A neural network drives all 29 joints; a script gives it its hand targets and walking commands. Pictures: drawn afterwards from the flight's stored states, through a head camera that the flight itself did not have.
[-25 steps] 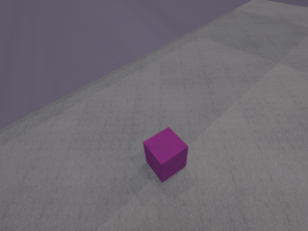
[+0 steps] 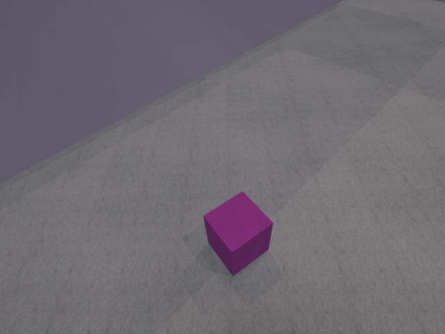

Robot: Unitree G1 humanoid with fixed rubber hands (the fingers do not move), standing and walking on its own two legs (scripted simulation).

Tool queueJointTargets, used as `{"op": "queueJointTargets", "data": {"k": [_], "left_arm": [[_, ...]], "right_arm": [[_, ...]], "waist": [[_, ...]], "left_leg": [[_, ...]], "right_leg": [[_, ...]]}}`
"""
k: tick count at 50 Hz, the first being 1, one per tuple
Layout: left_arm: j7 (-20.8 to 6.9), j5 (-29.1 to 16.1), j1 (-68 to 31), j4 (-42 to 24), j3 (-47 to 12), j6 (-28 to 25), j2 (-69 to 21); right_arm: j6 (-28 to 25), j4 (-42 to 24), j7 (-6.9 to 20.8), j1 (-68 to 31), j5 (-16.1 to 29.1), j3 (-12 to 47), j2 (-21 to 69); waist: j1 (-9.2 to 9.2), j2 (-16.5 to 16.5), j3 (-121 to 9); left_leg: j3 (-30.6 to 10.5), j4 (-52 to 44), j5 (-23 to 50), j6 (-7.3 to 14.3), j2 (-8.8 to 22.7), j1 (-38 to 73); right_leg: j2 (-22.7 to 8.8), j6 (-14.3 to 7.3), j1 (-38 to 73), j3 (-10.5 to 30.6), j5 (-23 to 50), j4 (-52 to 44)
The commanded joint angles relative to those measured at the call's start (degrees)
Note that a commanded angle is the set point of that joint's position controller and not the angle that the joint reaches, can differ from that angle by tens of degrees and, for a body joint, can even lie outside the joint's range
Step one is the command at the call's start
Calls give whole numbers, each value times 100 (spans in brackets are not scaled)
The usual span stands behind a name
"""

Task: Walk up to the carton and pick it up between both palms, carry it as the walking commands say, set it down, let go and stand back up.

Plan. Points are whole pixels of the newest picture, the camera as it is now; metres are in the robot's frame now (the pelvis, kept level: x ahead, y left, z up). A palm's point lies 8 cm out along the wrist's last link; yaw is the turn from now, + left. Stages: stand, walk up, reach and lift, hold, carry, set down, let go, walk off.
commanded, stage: walk up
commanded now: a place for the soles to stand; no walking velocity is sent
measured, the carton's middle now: (237, 233) +0.63 -0.01 -0.62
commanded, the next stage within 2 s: none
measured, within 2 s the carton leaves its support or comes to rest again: neither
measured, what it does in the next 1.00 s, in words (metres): lifts its right foot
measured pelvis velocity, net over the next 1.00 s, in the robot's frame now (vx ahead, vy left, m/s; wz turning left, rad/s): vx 0.05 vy -0.08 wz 0.14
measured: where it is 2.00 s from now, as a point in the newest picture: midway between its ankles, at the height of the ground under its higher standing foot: outside the picture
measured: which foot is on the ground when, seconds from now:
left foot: down 0.00-1.00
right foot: down 0.00-0.72, up 0.74-1.00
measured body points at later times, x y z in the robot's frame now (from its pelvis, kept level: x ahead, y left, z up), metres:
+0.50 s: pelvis +0.02 +0.01 +0.00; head +0.03 +0.00 +0.45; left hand +0.11 +0.32 -0.10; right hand +0.09 -0.30 -0.10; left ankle +0.03 +0.12 -0.72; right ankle +0.06 -0.14 -0.71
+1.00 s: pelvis +0.05 -0.08 -0.01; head +0.07 -0.06 +0.44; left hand +0.17 +0.24 -0.10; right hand +0.12 -0.40 -0.08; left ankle +0.03 +0.12 -0.71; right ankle +0.16 -0.19 -0.69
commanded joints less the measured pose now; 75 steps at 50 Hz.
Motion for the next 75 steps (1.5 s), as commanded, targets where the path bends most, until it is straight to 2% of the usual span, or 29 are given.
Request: {"op": "queueJointTargets", "data": {"k": [1, 2, 3, 5, 7, 9, 11, 15, 17, 19, 22, 27, 33, 34, 35, 36, 37, 38, 42, 48, 51, 52, 53, 54, 55, 56, 60, 65, 75], "left_arm": [[56, -101, -190, -519, 322, 58, 691], [126, -83, -431, -461, 414, 85, 998], [120, -93, -444, -313, 466, 96, 1264], [83, -110, -82, -78, 436, -22, 1075], [111, -2, 123, 43, 509, -119, 1119], [140, 10, -48, -97, 599, -183, 1624], [137, -9, -306, -134, 588, -95, 1660], [95, -71, -465, -138, 373, 17, 994], [104, -42, -330, -26, 396, -26, 1113], [115, -5, -291, -12, 467, -108, 1286], [129, -20, -453, -64, 516, -84, 1536], [96, -20, -514, 2, 400, 20, 1103], [120, 23, -575, 13, 521, -59, 1586], [116, 15, -695, -34, 485, -36, 1535], [-225, 395, -1182, -623, 870, 198, 1798], [-353, 375, -1526, -834, 847, 337, 1544], [-400, 409, -1837, -1062, 787, 408, 1287], [-434, 425, -1809, -1073, 770, 438, 1322], [-550, 298, -1495, -786, 825, 432, 1338], [-606, 245, -1881, -1061, 852, 467, 1252], [-560, 186, -766, -701, 993, 432, 1341], [-473, 265, 109, -388, 1134, 412, 1640], [-373, 379, 437, -327, 1207, 427, 2094], [-331, 210, -130, -471, 1191, 407, 2345], [-318, 128, -753, -524, 1128, 431, 2183], [-312, 176, -1046, -587, 1080, 427, 1987], [-334, 237, -1031, -614, 916, 396, 1487], [-346, 248, -407, -589, 925, 529, 1418], [-389, 322, -533, -726, 889, 655, 1390]], "right_arm": [[-251, 68, -253, 477, -265, -543, -1556], [-215, -81, -245, -88, -220, -579, -1882], [-204, -1, -223, -274, -185, -546, -1783], [-179, 50, -223, -496, -139, -433, -1529], [-135, 20, -201, -340, -79, -346, -1222], [-135, -54, -204, -126, -30, -314, -940], [-100, 15, -230, -117, -84, -330, -1010], [-206, 64, -223, -315, -171, -428, -1515], [-175, 75, -199, -488, -144, -400, -1467], [-156, 47, -199, -447, -94, -325, -1208], [-116, 44, -233, -257, -78, -328, -1106], [-131, 64, -199, -495, -161, -375, -1414], [-81, 61, -209, -270, -113, -324, -1068], [-92, 110, -209, -155, -123, -329, -1133], [-246, 562, -344, 909, 81, -683, -1819], [-346, 674, -411, 1198, 1, -804, -2268], [-416, 677, -485, 1327, -23, -901, -2465], [-468, 648, -556, 1176, -15, -874, -2399], [-546, 599, -624, 861, 0, -684, -2029], [-588, 488, -750, 499, -40, -724, -2197], [-521, 409, -777, -229, -49, -662, -2115], [-472, 378, -807, -169, -93, -505, -1653], [-438, 331, -786, -115, -39, -213, -868], [-325, 367, -921, -109, 72, -364, -1173], [-257, 629, -923, -145, 35, -504, -1607], [-228, 754, -836, 130, 8, -511, -1624], [-128, 1144, -599, 590, 92, -464, -1528], [-155, 1046, -613, 188, 131, -401, -1450], [-100, 968, -638, 280, 56, -433, -1439]], "waist": [[-36, 1088, -463], [-7, 1018, 79], [56, 665, 337], [261, 763, 123], [331, 558, -307], [120, -464, -565], [40, -549, -329], [138, 692, -52], [235, 436, -113], [235, 159, -391], [67, -259, -512], [181, 544, -43], [14, -445, -359], [-23, -394, -320], [-29, -829, -549], [-224, 138, -156], [-298, 272, 352], [-202, -113, 464], [-23, 159, -105], [95, 952, -294], [820, 999, -765], [1242, -289, -937], [1422, -2395, -475], [967, -1982, 40], [588, -1031, 492], [322, -759, 582], [268, -1046, 600], [658, -1011, 91], [517, -897, 336]], "left_leg": [[-2437, -2338, -39, 707, 1505, 1148], [-3032, -2638, -563, 1056, 1997, 522], [-2748, -2389, -136, 1232, 1982, 42], [-1324, -1587, 1642, 899, 1309, 127], [-697, -816, 2521, 564, 1018, -117], [-190, 179, 1425, 189, 275, -372], [-209, 3, 288, 186, 140, -314], [-1938, -1868, 481, 792, 1391, 370], [-1446, -1445, 1322, 813, 1304, 130], [-699, -845, 1765, 445, 828, -162], [-375, -285, 959, 253, 321, -108], [-1522, -1690, 105, 739, 1235, 1], [-341, -346, 350, 230, 233, -204], [-437, -546, 202, 281, 273, -58], [-1531, -1449, -991, 491, 655, 1], [-3299, -2538, -2120, 854, 1336, 888], [-4423, -2893, -2457, 1305, 2119, 1651], [-4464, -2897, -2529, 1359, 2195, 1813], [-2946, -2272, -116, 1048, 1432, 1869], [-2400, -1605, 1445, 1051, 1542, 973], [-1720, -635, 1650, 647, 1261, -424], [-1236, 1009, 1157, 373, 605, -1574], [-688, 2869, -1071, 123, -586, -3066], [-791, 3367, -808, 13, -515, -3278], [-882, 3454, -144, -28, -243, -2770], [-729, 3092, 263, -56, -61, -2531], [-347, 1988, 953, -240, 7, -1489], [-143, 776, 512, -235, -79, -1522], [291, 165, 533, -69, 118, -919]], "right_leg": [[9, -252, -948, 108, -555, 1011], [204, -90, -1252, 97, -1360, 1084], [44, -53, -822, 270, -1301, 1156], [166, -117, 38, -172, -740, -131], [195, -221, 1093, -148, 471, -718], [-875, -730, 1070, 1623, 1050, -1019], [-1154, -1124, 723, 1838, 479, -958], [208, -176, -352, -170, -534, 342], [165, -165, 312, -55, -554, -306], [-84, -335, 946, 370, 587, -537], [-741, -836, 708, 1333, 574, -695], [224, -203, 89, -126, -591, -47], [-827, -849, 530, 1596, -369, -1063], [-748, -801, 342, 1445, -476, -958], [-404, -619, 350, 472, -2531, 8], [145, -244, -1270, 177, -2376, 1216], [60, 8, -2832, 388, -1629, 2059], [-183, 56, -3245, 729, -982, 2290], [-183, 172, -2556, 634, -355, 2065], [-391, 89, -1552, 605, -264, 1198], [-174, 60, 895, 165, -300, 139], [-6, 62, 2306, 474, -766, -443], [-1013, -53, 2234, 2219, -2744, -1730], [-1875, -246, 1187, 4057, -4421, -3285], [-1641, -203, 394, 3868, -4259, -3372], [-1405, -178, 275, 3047, -3695, -3044], [-691, -126, 326, 1320, -2302, -2916], [-811, -383, 1846, 1070, -1922, -2818], [-995, -336, 1420, 583, -1372, -2703]]}}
